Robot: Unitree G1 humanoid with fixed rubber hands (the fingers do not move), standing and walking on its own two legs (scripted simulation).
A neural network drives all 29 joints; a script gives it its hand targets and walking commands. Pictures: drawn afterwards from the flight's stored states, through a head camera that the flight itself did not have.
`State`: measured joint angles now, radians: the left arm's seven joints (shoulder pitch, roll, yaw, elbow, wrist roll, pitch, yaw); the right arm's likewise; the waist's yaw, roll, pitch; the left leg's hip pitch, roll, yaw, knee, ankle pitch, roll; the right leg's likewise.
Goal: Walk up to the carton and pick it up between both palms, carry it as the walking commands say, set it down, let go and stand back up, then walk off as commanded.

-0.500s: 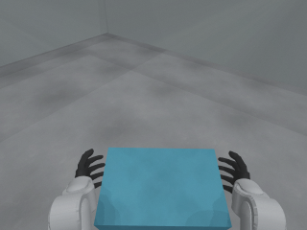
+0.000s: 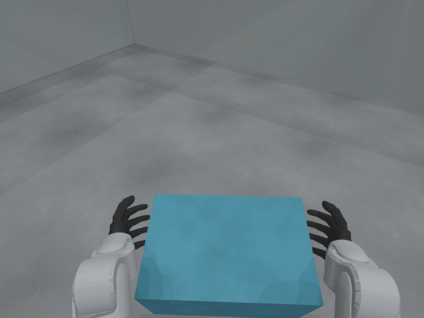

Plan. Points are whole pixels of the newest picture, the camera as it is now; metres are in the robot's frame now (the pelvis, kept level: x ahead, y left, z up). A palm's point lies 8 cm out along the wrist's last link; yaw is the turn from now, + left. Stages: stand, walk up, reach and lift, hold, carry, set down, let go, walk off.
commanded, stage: carry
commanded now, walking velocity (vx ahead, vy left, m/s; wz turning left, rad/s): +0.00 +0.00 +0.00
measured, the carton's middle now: (226, 257) +0.26 +0.00 +0.02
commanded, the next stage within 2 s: none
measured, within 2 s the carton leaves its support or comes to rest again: neither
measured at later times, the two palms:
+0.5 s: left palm (81, 306) +0.14 +0.20 +0.10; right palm (323, 284) +0.18 -0.14 +0.09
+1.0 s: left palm out of the picture +0.12 +0.25 +0.09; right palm out of the picture +0.13 -0.10 +0.09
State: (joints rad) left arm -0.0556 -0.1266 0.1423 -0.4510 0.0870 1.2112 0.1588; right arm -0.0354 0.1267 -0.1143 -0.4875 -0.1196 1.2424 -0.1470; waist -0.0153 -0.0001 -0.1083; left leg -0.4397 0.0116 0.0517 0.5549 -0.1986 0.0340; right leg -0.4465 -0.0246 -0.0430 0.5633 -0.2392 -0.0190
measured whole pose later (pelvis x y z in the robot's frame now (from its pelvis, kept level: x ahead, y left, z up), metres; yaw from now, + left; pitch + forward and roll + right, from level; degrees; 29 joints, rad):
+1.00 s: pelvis -0.12 +0.06 +0.01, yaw +3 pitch +2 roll +0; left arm -0.07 -0.13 0.15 -0.34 0.11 1.15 0.16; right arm -0.04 0.13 -0.13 -0.35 -0.13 1.15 -0.13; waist 0.00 -0.02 -0.14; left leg -0.31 -0.05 0.11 0.50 -0.24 0.08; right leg -0.36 -0.04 0.00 0.53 -0.21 0.02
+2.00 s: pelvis -0.10 +0.05 +0.01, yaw +3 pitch +2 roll +0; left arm -0.08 -0.13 0.17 -0.18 0.12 0.93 0.14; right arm -0.08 0.13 -0.14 -0.17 -0.15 0.93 -0.11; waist 0.00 -0.01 -0.09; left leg -0.31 -0.02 0.10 0.53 -0.26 0.06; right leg -0.34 -0.02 -0.04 0.53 -0.23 0.00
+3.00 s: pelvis -0.11 +0.02 +0.01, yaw +9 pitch -6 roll -1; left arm -0.37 -0.04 0.33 0.59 0.27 0.54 -0.01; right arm -0.32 0.11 -0.36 0.48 -0.32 0.60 0.04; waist -0.04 0.01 -0.01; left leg -0.15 -0.04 -0.07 0.50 -0.23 0.03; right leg -0.12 0.04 0.01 0.43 -0.21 -0.01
